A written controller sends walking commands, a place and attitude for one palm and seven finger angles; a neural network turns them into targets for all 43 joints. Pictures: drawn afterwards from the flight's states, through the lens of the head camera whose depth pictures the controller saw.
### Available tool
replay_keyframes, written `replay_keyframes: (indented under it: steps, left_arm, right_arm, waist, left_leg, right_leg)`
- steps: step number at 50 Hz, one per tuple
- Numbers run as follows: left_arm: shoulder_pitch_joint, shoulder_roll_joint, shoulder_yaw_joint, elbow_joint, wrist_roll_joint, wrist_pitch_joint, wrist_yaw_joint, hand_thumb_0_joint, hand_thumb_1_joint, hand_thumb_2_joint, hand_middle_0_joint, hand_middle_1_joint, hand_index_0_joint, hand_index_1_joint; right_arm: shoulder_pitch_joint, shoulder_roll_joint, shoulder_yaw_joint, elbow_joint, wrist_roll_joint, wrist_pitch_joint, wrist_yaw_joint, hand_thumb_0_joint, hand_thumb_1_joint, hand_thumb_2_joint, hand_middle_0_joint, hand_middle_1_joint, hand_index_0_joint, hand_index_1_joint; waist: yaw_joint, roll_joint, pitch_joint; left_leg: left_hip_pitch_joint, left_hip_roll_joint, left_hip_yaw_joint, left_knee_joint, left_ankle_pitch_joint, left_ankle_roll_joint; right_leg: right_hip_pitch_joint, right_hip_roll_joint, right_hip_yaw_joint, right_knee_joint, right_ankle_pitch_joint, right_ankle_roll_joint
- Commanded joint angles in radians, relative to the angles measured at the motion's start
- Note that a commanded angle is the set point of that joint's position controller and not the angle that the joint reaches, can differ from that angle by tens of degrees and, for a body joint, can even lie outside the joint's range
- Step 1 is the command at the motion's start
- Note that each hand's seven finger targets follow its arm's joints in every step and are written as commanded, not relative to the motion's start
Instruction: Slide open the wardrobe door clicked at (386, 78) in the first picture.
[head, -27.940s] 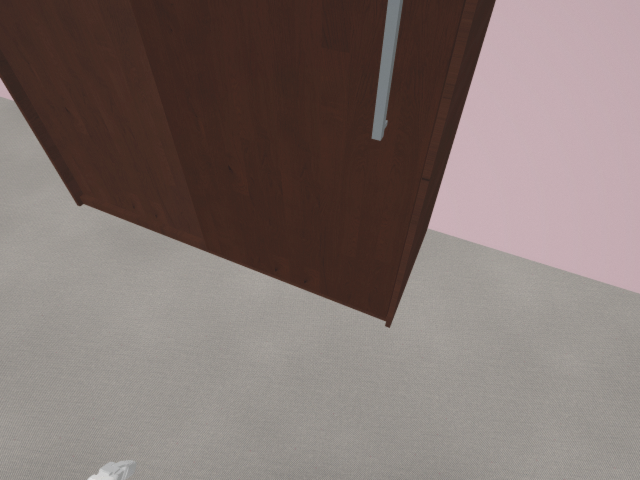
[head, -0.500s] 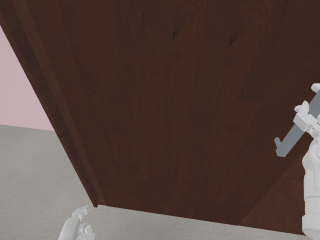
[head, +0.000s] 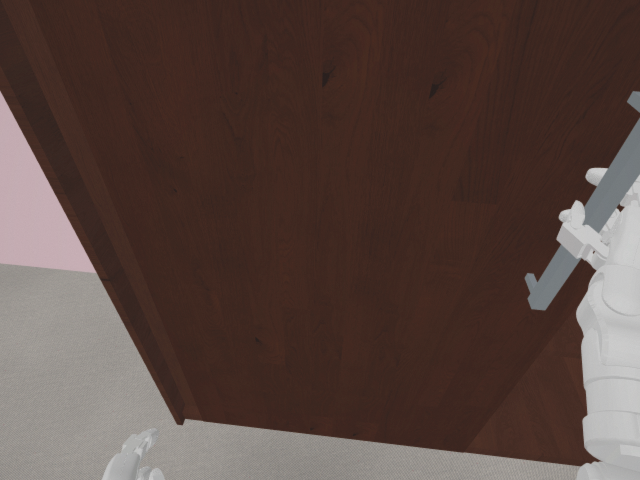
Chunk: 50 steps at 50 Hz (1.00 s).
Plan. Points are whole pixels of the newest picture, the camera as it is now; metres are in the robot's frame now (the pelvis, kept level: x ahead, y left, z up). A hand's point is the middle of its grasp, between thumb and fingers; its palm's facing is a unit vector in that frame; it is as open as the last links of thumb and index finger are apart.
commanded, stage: stop walking and hold the door there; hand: right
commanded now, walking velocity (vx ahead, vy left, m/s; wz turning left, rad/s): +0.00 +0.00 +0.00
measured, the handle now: (580, 217) +0.42 -0.31 +0.17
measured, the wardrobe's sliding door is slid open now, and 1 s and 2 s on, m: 0.67 0.67 0.67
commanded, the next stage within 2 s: loosen the grip on the handle in 1.66 s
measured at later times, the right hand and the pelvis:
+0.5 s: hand (571, 231) +0.37 -0.27 +0.18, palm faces +0.43 +0.89 -0.15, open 6.7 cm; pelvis -0.01 -0.03 -0.01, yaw -3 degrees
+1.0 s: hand (573, 231) +0.37 -0.27 +0.19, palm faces +0.34 +0.93 -0.10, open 6.6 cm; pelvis -0.04 -0.06 +0.00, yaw +1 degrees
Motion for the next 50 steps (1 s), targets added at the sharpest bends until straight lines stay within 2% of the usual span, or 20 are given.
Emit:
replay_keyframes:
  steps: [1,11,17,20,23,25,26,27,28,29,31,33,37,39,41,43,44,46,47,50]
  left_arm:
    - [-0.133,0.144,0.049,-0.146,0.005,-0.045,0.005,0.000,0.900,0.900,-0.200,-0.300,-0.200,-0.300]
    - [-0.154,0.130,0.042,-0.160,0.008,-0.042,0.001,0.000,0.900,0.900,-0.200,-0.300,-0.200,-0.300]
    - [-0.177,0.135,0.049,-0.194,0.000,0.011,0.006,0.000,0.900,0.900,-0.200,-0.300,-0.200,-0.300]
    - [-0.188,0.139,0.051,-0.200,-0.005,0.037,0.006,0.000,0.900,0.900,-0.200,-0.300,-0.200,-0.300]
    - [-0.202,0.145,0.054,-0.198,-0.006,0.054,0.005,0.000,0.900,0.900,-0.200,-0.300,-0.200,-0.300]
    - [-0.221,0.143,0.050,-0.208,-0.010,0.058,0.003,0.000,0.900,0.900,-0.200,-0.300,-0.200,-0.300]
    - [-0.236,0.138,0.046,-0.217,-0.014,0.059,0.002,0.000,0.900,0.900,-0.200,-0.300,-0.200,-0.300]
    - [-0.251,0.132,0.041,-0.227,-0.016,0.053,0.000,0.000,0.900,0.900,-0.200,-0.300,-0.200,-0.300]
    - [-0.244,0.129,0.042,-0.235,-0.012,0.040,-0.003,0.000,0.900,0.900,-0.200,-0.300,-0.200,-0.300]
    - [-0.219,0.130,0.042,-0.219,-0.005,0.026,-0.006,0.000,0.900,0.900,-0.200,-0.300,-0.200,-0.300]
    - [-0.194,0.119,0.039,-0.204,-0.003,0.001,-0.010,0.000,0.900,0.900,-0.200,-0.300,-0.200,-0.300]
    - [-0.181,0.125,0.039,-0.192,0.004,-0.013,-0.009,0.000,0.900,0.900,-0.200,-0.300,-0.200,-0.300]
    - [-0.182,0.112,0.018,-0.173,0.024,-0.042,-0.016,0.000,0.900,0.900,-0.200,-0.300,-0.200,-0.300]
    - [-0.176,0.119,0.022,-0.175,0.035,-0.056,-0.021,0.000,0.900,0.900,-0.200,-0.300,-0.200,-0.300]
    - [-0.176,0.128,0.027,-0.181,0.039,-0.061,-0.029,0.000,0.900,0.900,-0.200,-0.300,-0.200,-0.300]
    - [-0.179,0.135,0.026,-0.181,0.033,-0.058,-0.029,0.000,0.900,0.900,-0.200,-0.300,-0.200,-0.300]
    - [-0.169,0.131,0.024,-0.183,0.024,-0.053,-0.024,0.000,0.900,0.900,-0.200,-0.300,-0.200,-0.300]
    - [-0.160,0.121,0.025,-0.191,0.009,-0.045,-0.019,0.000,0.900,0.900,-0.200,-0.300,-0.200,-0.300]
    - [-0.155,0.128,0.027,-0.182,0.010,-0.046,-0.019,0.000,0.900,0.900,-0.200,-0.300,-0.200,-0.300]
    - [-0.158,0.135,0.030,-0.173,0.024,-0.055,-0.022,0.000,0.900,0.900,-0.200,-0.300,-0.200,-0.300]
  right_arm:
    - [-0.342,-0.158,0.040,-0.257,-0.028,-0.092,0.030,0.000,-0.900,-0.900,0.450,1.400,0.450,1.400]
    - [-0.314,-0.103,0.079,-0.341,-0.027,-0.098,0.032,0.000,-0.900,-0.900,0.450,1.400,0.450,1.400]
    - [-0.301,-0.138,0.067,-0.416,-0.031,-0.077,0.019,0.000,-0.900,-0.900,0.450,1.400,0.450,1.400]
    - [-0.312,-0.148,0.067,-0.420,-0.031,-0.062,0.010,0.000,-0.900,-0.900,0.450,1.400,0.450,1.400]
    - [-0.345,-0.144,0.080,-0.426,-0.028,-0.051,0.006,0.000,-0.900,-0.900,0.450,1.400,0.450,1.400]
    - [-0.386,-0.126,0.095,-0.441,-0.028,-0.049,0.007,0.000,-0.900,-0.900,0.450,1.400,0.450,1.400]
    - [-0.399,-0.081,0.132,-0.453,-0.023,-0.049,0.012,0.000,-0.900,-0.900,0.450,1.400,0.450,1.400]
    - [-0.420,-0.043,0.164,-0.474,-0.016,-0.055,0.018,0.000,-0.900,-0.900,0.450,1.400,0.450,1.400]
    - [-0.433,-0.032,0.185,-0.486,-0.012,-0.062,0.022,0.000,-0.900,-0.900,0.450,1.400,0.450,1.400]
    - [-0.452,-0.028,0.174,-0.485,-0.019,-0.069,0.025,0.000,-0.900,-0.900,0.450,1.400,0.450,1.400]
    - [-0.487,0.054,0.248,-0.500,-0.010,-0.061,0.040,0.000,-0.900,-0.900,0.450,1.400,0.450,1.400]
    - [-0.482,0.002,0.200,-0.464,-0.012,-0.047,0.039,0.000,-0.900,-0.900,0.450,1.400,0.450,1.400]
    - [-0.520,0.019,0.215,-0.444,-0.001,-0.052,0.043,0.000,-0.900,-0.900,0.450,1.400,0.450,1.400]
    - [-0.514,-0.004,0.195,-0.443,-0.002,-0.058,0.043,0.000,-0.900,-0.900,0.450,1.400,0.450,1.400]
    - [-0.499,-0.013,0.189,-0.442,-0.003,-0.061,0.047,0.000,-0.900,-0.900,0.450,1.400,0.450,1.400]
    - [-0.486,-0.073,0.145,-0.441,-0.015,-0.064,0.046,0.000,-0.900,-0.900,0.450,1.400,0.450,1.400]
    - [-0.490,-0.073,0.142,-0.449,-0.012,-0.064,0.046,0.000,-0.900,-0.900,0.450,1.400,0.450,1.400]
    - [-0.487,-0.012,0.184,-0.445,-0.005,-0.052,0.054,0.000,-0.900,-0.900,0.450,1.400,0.450,1.400]
    - [-0.479,-0.037,0.155,-0.411,-0.003,-0.047,0.049,0.000,-0.900,-0.900,0.450,1.400,0.450,1.400]
    - [-0.501,-0.013,0.179,-0.362,-0.001,-0.042,0.046,0.000,-0.900,-0.900,0.450,1.400,0.450,1.400]
  waist:
    - [-0.006,-0.034,-0.182]
    - [-0.006,-0.046,-0.192]
    - [-0.004,0.001,-0.246]
    - [-0.003,0.047,-0.266]
    - [-0.001,0.094,-0.279]
    - [-0.004,0.071,-0.282]
    - [-0.003,0.006,-0.269]
    - [-0.004,-0.099,-0.262]
    - [-0.001,-0.174,-0.254]
    - [-0.004,-0.167,-0.258]
    - [0.011,-0.077,-0.257]
    - [0.007,-0.038,-0.234]
    - [0.001,-0.148,-0.213]
    - [-0.009,-0.131,-0.240]
    - [-0.012,-0.102,-0.278]
    - [-0.002,-0.016,-0.296]
    - [0.004,-0.006,-0.313]
    - [0.003,0.014,-0.335]
    - [0.001,-0.018,-0.331]
    - [0.000,-0.123,-0.293]
  left_leg:
    - [0.025,0.052,-0.054,-0.028,0.164,0.030]
    - [0.024,0.048,-0.041,0.000,0.192,0.027]
    - [0.080,0.189,-0.149,0.040,0.504,0.079]
    - [0.082,0.257,-0.193,0.044,0.532,0.107]
    - [0.072,0.281,-0.187,0.047,0.470,0.102]
    - [0.021,0.235,-0.124,0.114,0.341,0.067]
    - [-0.050,0.176,-0.061,0.188,0.143,0.039]
    - [-0.118,0.102,-0.007,0.309,-0.167,0.012]
    - [-0.176,0.047,-0.002,0.462,-0.368,0.005]
    - [-0.217,0.025,-0.009,0.553,-0.390,0.013]
    - [-0.212,0.022,-0.017,0.570,-0.328,0.003]
    - [-0.169,0.019,-0.006,0.487,-0.290,0.000]
    - [-0.050,-0.007,0.014,0.237,-0.264,0.021]
    - [0.018,-0.008,0.021,0.069,-0.217,0.038]
    - [0.094,0.020,-0.010,-0.054,-0.080,0.069]
    - [0.113,0.093,-0.100,-0.046,0.204,0.090]
    - [0.095,0.098,-0.092,-0.003,0.260,0.079]
    - [0.054,0.063,-0.070,0.031,0.113,0.053]
    - [0.019,0.049,-0.067,0.033,-0.005,0.046]
    - [-0.043,0.012,-0.037,0.096,-0.230,0.045]
  right_leg:
    - [0.099,-0.132,0.166,-0.115,0.172,0.026]
    - [0.128,-0.147,0.172,-0.102,0.279,0.030]
    - [0.088,-0.104,0.161,0.054,0.390,0.052]
    - [0.057,-0.076,0.171,0.108,0.337,0.063]
    - [0.050,-0.061,0.181,0.096,0.255,0.060]
    - [0.091,-0.102,0.208,0.041,0.343,0.042]
    - [0.136,-0.150,0.243,0.009,0.430,0.025]
    - [0.167,-0.217,0.303,-0.063,0.531,0.002]
    - [0.196,-0.252,0.342,-0.126,0.584,-0.028]
    - [0.245,-0.259,0.324,-0.119,0.634,-0.023]
    - [0.279,-0.241,0.279,-0.096,0.693,-0.005]
    - [0.276,-0.232,0.262,-0.121,0.610,0.001]
    - [0.281,-0.208,0.240,-0.230,0.445,0.086]
    - [0.311,-0.192,0.217,-0.198,0.555,0.124]
    - [0.316,-0.179,0.200,-0.110,0.674,0.177]
    - [0.287,-0.171,0.228,-0.042,0.640,0.150]
    - [0.303,-0.172,0.231,-0.045,0.661,0.138]
    - [0.332,-0.199,0.235,-0.040,0.669,0.066]
    - [0.341,-0.213,0.249,-0.065,0.621,0.058]
    - [0.335,-0.226,0.271,-0.173,0.490,0.122]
